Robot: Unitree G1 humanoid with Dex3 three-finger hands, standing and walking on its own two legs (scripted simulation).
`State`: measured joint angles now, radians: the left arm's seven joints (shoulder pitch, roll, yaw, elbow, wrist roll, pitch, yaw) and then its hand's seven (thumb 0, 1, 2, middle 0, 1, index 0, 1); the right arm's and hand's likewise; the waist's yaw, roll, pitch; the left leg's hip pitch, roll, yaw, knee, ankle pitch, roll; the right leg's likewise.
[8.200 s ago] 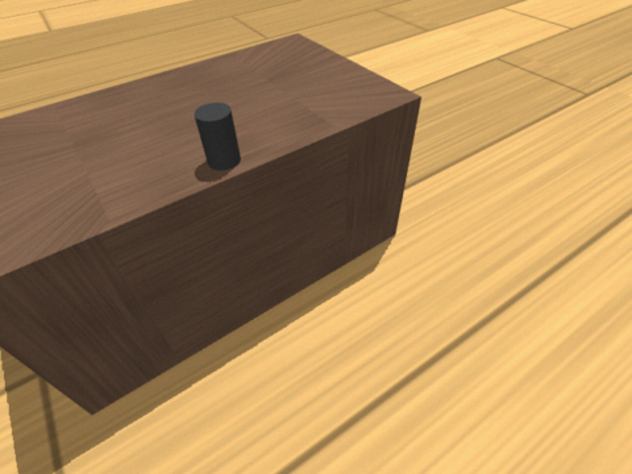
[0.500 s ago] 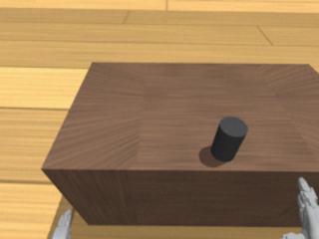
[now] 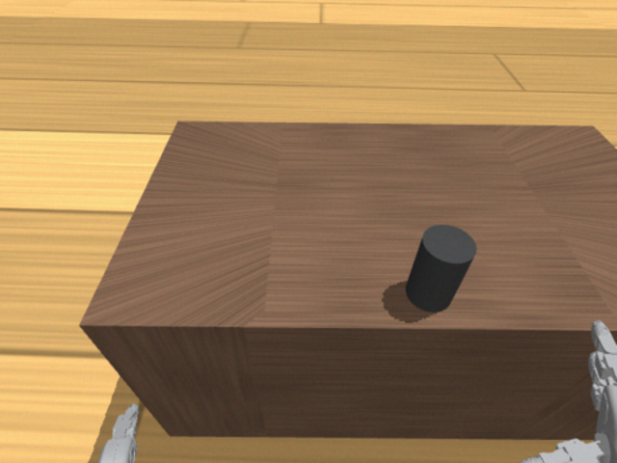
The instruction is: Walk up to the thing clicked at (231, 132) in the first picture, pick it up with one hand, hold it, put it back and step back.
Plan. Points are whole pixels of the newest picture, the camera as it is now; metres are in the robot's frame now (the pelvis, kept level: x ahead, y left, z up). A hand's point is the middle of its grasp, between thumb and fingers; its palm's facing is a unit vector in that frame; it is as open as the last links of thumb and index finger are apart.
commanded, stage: go down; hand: right
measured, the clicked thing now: (438, 269) +0.46 -0.23 -0.06
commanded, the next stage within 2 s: none
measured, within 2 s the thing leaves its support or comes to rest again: neither
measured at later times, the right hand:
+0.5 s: hand (587, 324) +0.28 -0.34 +0.05, palm faces +0.26 +0.96 -0.04, open 17.5 cm
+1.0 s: hand (605, 305) +0.30 -0.38 +0.06, palm faces +0.22 +0.98 +0.00, open 17.5 cm
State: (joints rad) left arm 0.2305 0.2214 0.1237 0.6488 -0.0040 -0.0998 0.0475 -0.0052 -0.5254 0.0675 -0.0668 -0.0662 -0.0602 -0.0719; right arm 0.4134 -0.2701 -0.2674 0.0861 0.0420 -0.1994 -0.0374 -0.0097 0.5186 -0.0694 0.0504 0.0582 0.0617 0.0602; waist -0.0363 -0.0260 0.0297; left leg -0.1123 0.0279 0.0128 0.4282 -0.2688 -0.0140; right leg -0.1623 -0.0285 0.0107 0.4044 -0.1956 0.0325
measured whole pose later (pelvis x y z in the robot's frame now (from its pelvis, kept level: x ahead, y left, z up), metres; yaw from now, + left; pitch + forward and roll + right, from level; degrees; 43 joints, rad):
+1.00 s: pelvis -0.01 -0.02 -0.03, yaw +0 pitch +7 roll +2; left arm 0.22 0.22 -0.03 0.65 0.00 -0.22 0.17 0.00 -0.52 0.04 -0.06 -0.06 -0.07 -0.05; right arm -0.29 -0.63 -0.61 0.88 0.31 -0.31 0.55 -0.01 0.55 -0.09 0.02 0.06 0.04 0.07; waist 0.04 0.03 -0.07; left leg -0.44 0.01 0.02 0.67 -0.35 -0.03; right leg -0.53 -0.04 0.03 0.73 -0.32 0.02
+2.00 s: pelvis -0.01 -0.03 -0.05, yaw +1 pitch +13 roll +4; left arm 0.28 0.26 -0.06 0.48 0.02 -0.22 0.16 -0.01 -0.53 0.05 -0.06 -0.05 -0.06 -0.05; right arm -0.55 -0.85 -0.71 1.12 0.21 -0.25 0.59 -0.01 0.56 -0.06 0.04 0.05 0.05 0.05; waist 0.10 0.03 -0.12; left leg -0.64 0.00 0.03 0.81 -0.40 -0.04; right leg -0.76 -0.06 0.05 0.92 -0.39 0.01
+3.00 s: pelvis +0.00 -0.02 -0.05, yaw +1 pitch +15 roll +4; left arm 0.29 0.27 -0.06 0.45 0.03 -0.21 0.16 0.00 -0.53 0.05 -0.06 -0.05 -0.06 -0.05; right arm -0.55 -0.87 -0.72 1.15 0.21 -0.24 0.61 -0.01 0.54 -0.07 0.04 0.05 0.05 0.05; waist 0.11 0.02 -0.13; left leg -0.68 0.00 0.03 0.85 -0.43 -0.04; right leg -0.79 -0.05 0.06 0.95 -0.42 0.01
